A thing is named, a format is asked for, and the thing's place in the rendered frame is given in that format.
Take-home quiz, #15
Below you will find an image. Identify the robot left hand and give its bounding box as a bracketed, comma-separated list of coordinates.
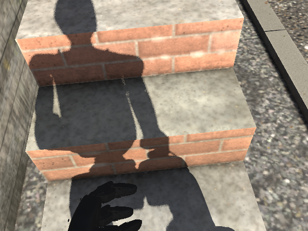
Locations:
[67, 181, 142, 231]

